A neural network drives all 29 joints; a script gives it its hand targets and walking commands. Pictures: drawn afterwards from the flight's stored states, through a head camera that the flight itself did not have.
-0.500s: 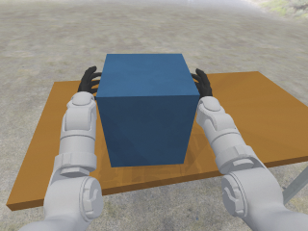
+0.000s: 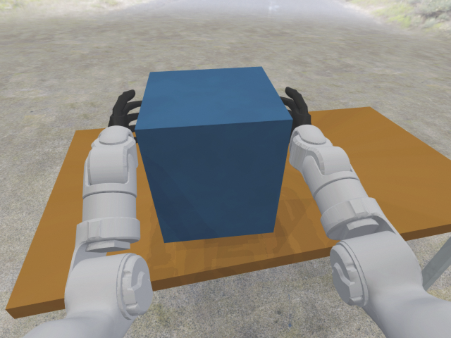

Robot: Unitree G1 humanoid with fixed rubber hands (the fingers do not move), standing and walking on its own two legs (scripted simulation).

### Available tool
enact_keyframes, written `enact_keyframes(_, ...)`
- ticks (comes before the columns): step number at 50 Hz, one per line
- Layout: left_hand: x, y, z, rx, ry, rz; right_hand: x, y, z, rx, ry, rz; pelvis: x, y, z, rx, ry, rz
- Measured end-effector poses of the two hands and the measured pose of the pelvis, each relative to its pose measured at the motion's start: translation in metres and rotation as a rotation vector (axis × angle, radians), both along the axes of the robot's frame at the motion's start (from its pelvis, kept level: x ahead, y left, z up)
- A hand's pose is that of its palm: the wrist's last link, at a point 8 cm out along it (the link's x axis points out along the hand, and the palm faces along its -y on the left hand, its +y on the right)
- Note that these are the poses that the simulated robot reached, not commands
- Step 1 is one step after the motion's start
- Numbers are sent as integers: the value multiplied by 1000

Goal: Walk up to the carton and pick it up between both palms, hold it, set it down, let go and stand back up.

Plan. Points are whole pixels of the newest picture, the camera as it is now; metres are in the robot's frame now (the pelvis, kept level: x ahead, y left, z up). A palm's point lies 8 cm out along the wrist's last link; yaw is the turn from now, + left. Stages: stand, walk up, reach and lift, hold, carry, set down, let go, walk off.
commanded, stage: reach and lift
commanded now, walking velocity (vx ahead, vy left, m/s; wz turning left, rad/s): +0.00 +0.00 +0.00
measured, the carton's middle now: (213, 154) +0.40 +0.00 +0.18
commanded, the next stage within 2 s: hold in 1.10 s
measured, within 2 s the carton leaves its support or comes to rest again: neither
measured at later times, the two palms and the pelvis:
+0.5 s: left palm (118, 122) +0.39 +0.15 +0.26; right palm (300, 113) +0.39 -0.15 +0.27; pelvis +0.02 +0.00 +0.00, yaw +0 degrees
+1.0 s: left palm (115, 108) +0.39 +0.15 +0.29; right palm (305, 97) +0.38 -0.15 +0.30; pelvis +0.01 +0.00 +0.00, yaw +0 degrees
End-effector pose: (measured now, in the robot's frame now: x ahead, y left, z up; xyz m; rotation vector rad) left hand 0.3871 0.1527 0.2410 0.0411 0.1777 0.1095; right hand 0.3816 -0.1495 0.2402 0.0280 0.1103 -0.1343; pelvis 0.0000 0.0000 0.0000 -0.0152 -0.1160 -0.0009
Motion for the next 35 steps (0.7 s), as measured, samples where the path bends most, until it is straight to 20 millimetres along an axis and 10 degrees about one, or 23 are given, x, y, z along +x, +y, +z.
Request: enact_keyframes(35, 5, -2, 29, -18, 0, -8, 5, -2, 42, 17, 18, -5, 15, 0, -1, -8, 26, -6)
